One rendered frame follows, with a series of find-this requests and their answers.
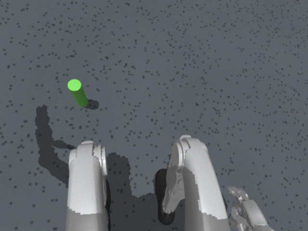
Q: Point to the right robot foot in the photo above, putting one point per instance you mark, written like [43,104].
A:
[160,188]

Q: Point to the can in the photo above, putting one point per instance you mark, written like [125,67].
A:
[78,93]

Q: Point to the right robot hand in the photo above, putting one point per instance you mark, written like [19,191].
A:
[251,213]

